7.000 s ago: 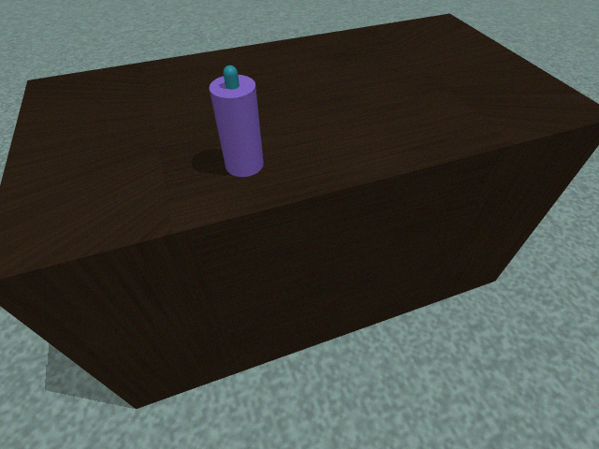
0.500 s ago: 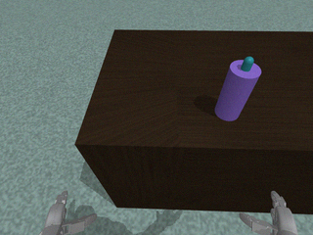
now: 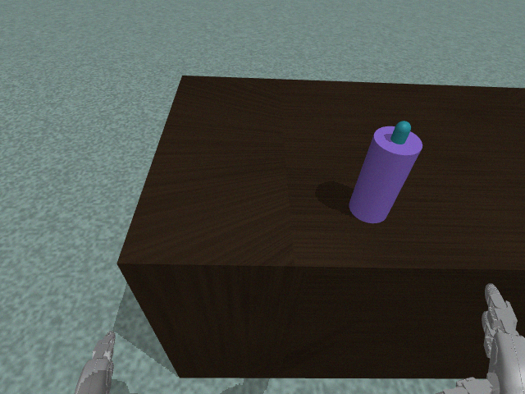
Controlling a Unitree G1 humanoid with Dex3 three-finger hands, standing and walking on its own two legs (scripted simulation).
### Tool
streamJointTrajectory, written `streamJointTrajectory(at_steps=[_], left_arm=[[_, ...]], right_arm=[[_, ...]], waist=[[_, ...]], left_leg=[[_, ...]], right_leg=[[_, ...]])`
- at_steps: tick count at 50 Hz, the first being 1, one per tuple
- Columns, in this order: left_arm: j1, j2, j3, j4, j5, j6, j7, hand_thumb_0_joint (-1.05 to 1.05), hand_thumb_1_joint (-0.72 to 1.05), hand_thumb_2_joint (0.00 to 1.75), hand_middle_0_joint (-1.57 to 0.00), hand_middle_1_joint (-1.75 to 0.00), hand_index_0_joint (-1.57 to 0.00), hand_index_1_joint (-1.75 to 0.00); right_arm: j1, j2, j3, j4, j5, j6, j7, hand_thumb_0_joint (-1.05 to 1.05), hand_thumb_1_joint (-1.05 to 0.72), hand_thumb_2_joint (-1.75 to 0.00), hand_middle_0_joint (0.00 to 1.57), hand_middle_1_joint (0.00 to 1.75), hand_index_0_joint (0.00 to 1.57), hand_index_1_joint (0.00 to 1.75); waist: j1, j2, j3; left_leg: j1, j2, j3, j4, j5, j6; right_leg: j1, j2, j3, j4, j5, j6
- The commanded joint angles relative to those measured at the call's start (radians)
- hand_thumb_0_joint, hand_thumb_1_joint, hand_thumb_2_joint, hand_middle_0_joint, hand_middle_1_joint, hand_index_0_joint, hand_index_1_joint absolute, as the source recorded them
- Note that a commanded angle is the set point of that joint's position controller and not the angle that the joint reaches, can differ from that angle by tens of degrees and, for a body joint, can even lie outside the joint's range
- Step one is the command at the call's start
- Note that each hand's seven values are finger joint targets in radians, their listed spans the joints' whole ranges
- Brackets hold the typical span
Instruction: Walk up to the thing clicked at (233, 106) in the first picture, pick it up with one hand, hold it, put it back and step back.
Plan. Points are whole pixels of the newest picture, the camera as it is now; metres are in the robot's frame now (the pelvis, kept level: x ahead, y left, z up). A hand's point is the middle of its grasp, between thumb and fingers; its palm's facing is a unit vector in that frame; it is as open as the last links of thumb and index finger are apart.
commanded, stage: rise first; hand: right
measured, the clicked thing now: (384, 170) +0.48 -0.21 +0.08
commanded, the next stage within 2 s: go down in 1.04 s
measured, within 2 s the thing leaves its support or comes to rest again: neither
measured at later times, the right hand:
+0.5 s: hand (492, 357) +0.16 -0.25 +0.09, palm faces +0.32 +0.86 -0.39, open 17.6 cm
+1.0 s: hand (511, 349) +0.16 -0.25 +0.13, palm faces +0.33 +0.85 -0.42, open 17.5 cm
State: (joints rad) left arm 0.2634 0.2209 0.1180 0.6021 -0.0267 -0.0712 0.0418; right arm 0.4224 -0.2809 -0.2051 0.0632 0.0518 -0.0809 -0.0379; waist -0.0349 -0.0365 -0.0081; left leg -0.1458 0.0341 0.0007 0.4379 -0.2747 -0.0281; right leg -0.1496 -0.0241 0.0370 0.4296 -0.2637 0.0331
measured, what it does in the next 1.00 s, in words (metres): stands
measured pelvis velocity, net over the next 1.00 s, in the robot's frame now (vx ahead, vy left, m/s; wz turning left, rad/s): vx -0.03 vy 0.00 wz -0.01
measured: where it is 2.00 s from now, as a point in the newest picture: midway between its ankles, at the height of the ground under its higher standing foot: outside the picture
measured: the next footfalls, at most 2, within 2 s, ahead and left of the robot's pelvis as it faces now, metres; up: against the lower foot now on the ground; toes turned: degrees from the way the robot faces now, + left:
none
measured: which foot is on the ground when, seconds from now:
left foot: down 0.00-1.00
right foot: down 0.00-1.00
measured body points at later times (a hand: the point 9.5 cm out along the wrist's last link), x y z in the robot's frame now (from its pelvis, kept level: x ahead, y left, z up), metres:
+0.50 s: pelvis -0.02 +0.00 +0.00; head -0.03 +0.02 +0.45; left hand +0.14 +0.26 -0.08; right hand +0.14 -0.29 +0.11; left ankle -0.03 +0.14 -0.74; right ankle -0.02 -0.14 -0.74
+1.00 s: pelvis -0.03 +0.00 +0.00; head -0.04 +0.02 +0.45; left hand +0.13 +0.26 -0.09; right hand +0.13 -0.29 +0.15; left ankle -0.03 +0.14 -0.74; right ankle -0.02 -0.14 -0.74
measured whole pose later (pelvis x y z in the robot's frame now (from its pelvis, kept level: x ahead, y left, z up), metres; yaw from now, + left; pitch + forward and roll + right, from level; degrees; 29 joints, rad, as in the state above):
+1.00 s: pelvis -0.03 +0.00 +0.00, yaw -1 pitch -4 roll +0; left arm 0.25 0.21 0.17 0.63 -0.02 -0.14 0.03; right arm 0.47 -0.32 -0.30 -0.25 0.04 -0.28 -0.01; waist -0.05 -0.05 0.05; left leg -0.15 0.04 0.01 0.45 -0.24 -0.03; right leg -0.15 -0.02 0.05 0.44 -0.23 0.03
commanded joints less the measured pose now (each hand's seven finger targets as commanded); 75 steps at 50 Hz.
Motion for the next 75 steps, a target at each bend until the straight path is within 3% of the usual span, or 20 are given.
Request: streamJointTrajectory(at_steps=[1,8,12,21,28,32,35,43,46,51,52,54,57,58,59,60,62,63,69,75], left_arm=[[-0.143,0.161,0.071,-0.161,0.004,-0.053,0.011,0.0,-0.56,0.04,-0.06,-0.05,-0.05,-0.06],[-0.09,0.103,0.029,-0.167,0.011,-0.053,0.02,0.0,-0.56,0.04,-0.06,-0.05,-0.05,-0.06],[-0.066,0.174,0.1,-0.176,0.015,-0.06,0.024,0.0,-0.56,0.04,-0.06,-0.05,-0.05,-0.05],[-0.071,0.103,0.054,-0.175,0.006,-0.084,0.004,0.0,-0.56,0.04,-0.06,-0.05,-0.05,-0.05],[-0.098,0.181,0.129,-0.188,0.01,-0.106,0.015,0.0,-0.56,0.04,-0.06,-0.05,-0.05,-0.06],[-0.084,0.091,0.059,-0.145,0.009,-0.108,0.004,0.0,-0.57,0.05,-0.06,-0.05,-0.05,-0.06],[-0.092,0.155,0.106,-0.19,0.011,-0.114,0.01,0.0,-0.57,0.05,-0.06,-0.05,-0.05,-0.06],[-0.101,0.099,0.069,-0.12,0.007,-0.115,-0.004,0.0,-0.56,0.06,-0.06,-0.05,-0.05,-0.06],[-0.098,0.17,0.129,-0.146,0.009,-0.12,0.005,0.0,-0.57,0.07,-0.06,-0.05,-0.05,-0.06],[-0.105,0.087,0.072,-0.13,0.007,-0.118,-0.004,0.0,-0.57,0.09,-0.06,-0.06,-0.05,-0.07],[-0.098,0.136,0.108,-0.154,0.007,-0.119,0.002,0.0,-0.57,0.08,-0.06,-0.06,-0.05,-0.07],[-0.059,0.092,0.067,-0.139,0.005,-0.119,-0.008,0.0,-0.57,0.08,-0.06,-0.06,-0.05,-0.07],[-0.053,0.151,0.13,-0.113,0.004,-0.11,-0.001,0.0,-0.49,0.01,-0.06,-0.06,-0.07,-0.04],[-0.109,0.106,0.08,-0.136,0.031,-0.12,-0.016,0.0,-0.57,0.08,-0.06,-0.06,-0.05,-0.07],[-0.078,0.167,0.157,-0.127,0.001,-0.112,-0.001,0.0,-0.49,0.0,-0.06,-0.06,-0.07,-0.04],[-0.115,0.093,0.073,-0.143,0.032,-0.118,-0.017,0.0,-0.53,0.04,-0.05,-0.05,-0.05,-0.05],[-0.133,0.144,0.111,-0.198,0.029,-0.123,-0.005,0.0,-0.54,0.04,-0.05,-0.05,-0.05,-0.05],[-0.118,0.125,0.109,-0.152,0.027,-0.119,-0.001,0.0,-0.54,0.04,-0.05,-0.05,-0.05,-0.05],[-0.14,0.114,0.087,-0.067,0.025,-0.096,0.006,0.0,-0.54,0.03,-0.05,-0.04,-0.05,-0.05],[-0.153,0.069,0.012,-0.12,0.021,-0.107,0.032,0.0,-0.53,0.03,-0.05,-0.04,-0.05,-0.04]], right_arm=[[-0.059,-0.187,-0.122,-0.289,0.003,-0.081,-0.009,0.0,0.57,-0.04,0.04,0.05,0.04,0.06],[-0.007,-0.18,-0.126,-0.352,-0.008,-0.129,-0.014,0.0,0.58,-0.03,0.04,0.06,0.04,0.06],[0.007,-0.208,-0.173,-0.388,-0.004,-0.144,-0.01,0.0,0.58,-0.03,0.04,0.05,0.04,0.05],[-0.009,-0.183,-0.154,-0.467,0.001,-0.186,0.008,0.0,0.57,-0.03,0.04,0.06,0.05,0.06],[-0.051,-0.215,-0.199,-0.47,0.002,-0.208,0.005,0.0,0.56,-0.03,0.04,0.06,0.05,0.06],[-0.018,-0.202,-0.197,-0.462,0.001,-0.228,0.007,0.0,0.55,-0.04,0.05,0.06,0.05,0.06],[-0.036,-0.209,-0.2,-0.473,0.002,-0.236,0.008,0.0,0.55,-0.04,0.05,0.06,0.05,0.06],[-0.038,-0.207,-0.205,-0.528,0.005,-0.26,0.014,0.0,0.55,-0.04,0.05,0.06,0.05,0.06],[-0.034,-0.238,-0.237,-0.517,0.005,-0.259,0.008,0.0,0.54,-0.05,0.05,0.06,0.05,0.06],[-0.056,-0.177,-0.184,-0.575,0.008,-0.274,0.018,0.0,0.53,-0.06,0.05,0.06,0.05,0.06],[-0.022,-0.226,-0.241,-0.516,0.008,-0.267,0.013,0.0,0.52,-0.06,0.05,0.06,0.05,0.06],[-0.01,-0.196,-0.214,-0.539,0.01,-0.27,0.021,0.0,0.52,-0.06,0.05,0.06,0.05,0.06],[0.017,-0.239,-0.264,-0.514,0.013,-0.266,0.018,0.0,0.49,-0.06,0.04,0.06,0.04,0.06],[-0.001,-0.115,-0.195,-0.568,0.007,-0.307,0.036,0.0,0.49,-0.06,0.05,0.06,0.05,0.06],[0.012,-0.262,-0.291,-0.511,0.013,-0.274,0.021,0.0,0.47,-0.07,0.04,0.06,0.04,0.06],[-0.04,-0.131,-0.215,-0.612,0.007,-0.321,0.033,0.0,0.55,-0.04,0.04,0.06,0.05,0.06],[-0.039,-0.216,-0.306,-0.531,0.01,-0.334,0.031,0.0,0.54,-0.03,0.04,0.05,0.05,0.05],[-0.049,-0.176,-0.263,-0.5,0.017,-0.332,0.039,0.0,0.56,-0.04,0.03,0.06,0.04,0.06],[-0.13,-0.224,-0.299,-0.446,0.048,-0.305,0.094,0.0,0.59,-0.04,0.03,0.06,0.04,0.06],[-0.283,-0.27,-0.344,-0.412,0.101,-0.274,0.166,0.0,0.56,-0.04,0.04,0.05,0.05,0.05]], waist=[[-0.008,0.029,-0.057],[-0.026,0.03,-0.072],[-0.006,0.023,-0.063],[-0.006,-0.005,-0.002],[0.01,0.02,-0.012],[-0.024,0.023,-0.006],[-0.007,0.045,-0.02],[-0.021,-0.026,-0.001],[-0.009,0.004,-0.024],[-0.014,-0.015,-0.021],[-0.011,0.017,-0.021],[-0.013,0.014,-0.008],[-0.016,0.014,-0.016],[0.008,0.066,-0.064],[-0.027,-0.017,-0.03],[0.0,0.047,-0.072],[-0.014,0.044,-0.097],[0.006,0.064,-0.06],[0.002,-0.025,0.012],[0.017,-0.014,-0.096]], left_leg=[[0.017,-0.029,0.064,-0.044,0.287,0.013],[0.041,-0.026,0.062,-0.039,0.268,0.017],[0.026,-0.022,0.061,-0.054,0.232,0.014],[-0.012,-0.029,0.069,-0.064,0.146,0.022],[-0.028,-0.031,0.072,-0.073,0.085,0.02],[-0.012,-0.021,0.065,-0.072,0.106,0.02],[-0.013,-0.024,0.066,-0.076,0.1,0.017],[-0.017,-0.03,0.07,-0.068,0.091,0.025],[-0.007,-0.031,0.071,-0.068,0.105,0.024],[-0.015,-0.029,0.07,-0.07,0.087,0.024],[-0.013,-0.03,0.072,-0.074,0.091,0.021],[-0.014,-0.03,0.073,-0.07,0.097,0.02],[-0.007,-0.031,0.077,-0.06,0.137,0.021],[-0.033,-0.049,0.076,-0.029,0.155,0.009],[-0.002,-0.026,0.076,-0.053,0.147,0.022],[-0.025,-0.047,0.072,-0.029,0.155,0.011],[-0.014,-0.038,0.062,-0.038,0.15,0.007],[-0.027,-0.037,0.061,-0.038,0.152,0.005],[-0.066,-0.035,0.058,-0.045,0.092,0.011],[-0.011,-0.026,0.047,-0.033,0.226,0.002]], right_leg=[[0.024,0.024,-0.07,-0.037,0.291,-0.035],[0.029,0.028,-0.073,-0.035,0.29,-0.035],[0.024,0.034,-0.079,-0.043,0.242,-0.039],[-0.002,0.031,-0.071,-0.063,0.161,-0.039],[0.008,0.031,-0.063,-0.074,0.097,-0.043],[-0.006,0.039,-0.069,-0.056,0.132,-0.043],[0.009,0.036,-0.071,-0.063,0.121,-0.043],[-0.019,0.033,-0.068,-0.07,0.111,-0.038],[-0.006,0.031,-0.065,-0.068,0.125,-0.039],[-0.002,0.035,-0.067,-0.065,0.114,-0.038],[-0.003,0.035,-0.067,-0.064,0.117,-0.042],[-0.009,0.035,-0.068,-0.067,0.119,-0.041],[-0.004,0.033,-0.065,-0.061,0.16,-0.039],[0.005,0.029,-0.043,-0.037,0.161,-0.037],[-0.002,0.034,-0.065,-0.059,0.171,-0.035],[0.007,0.031,-0.043,-0.036,0.164,-0.035],[0.016,0.039,-0.05,-0.032,0.158,-0.038],[0.004,0.038,-0.049,-0.027,0.154,-0.04],[-0.055,0.042,-0.05,-0.046,0.079,-0.036],[0.012,0.046,-0.047,-0.006,0.193,-0.038]])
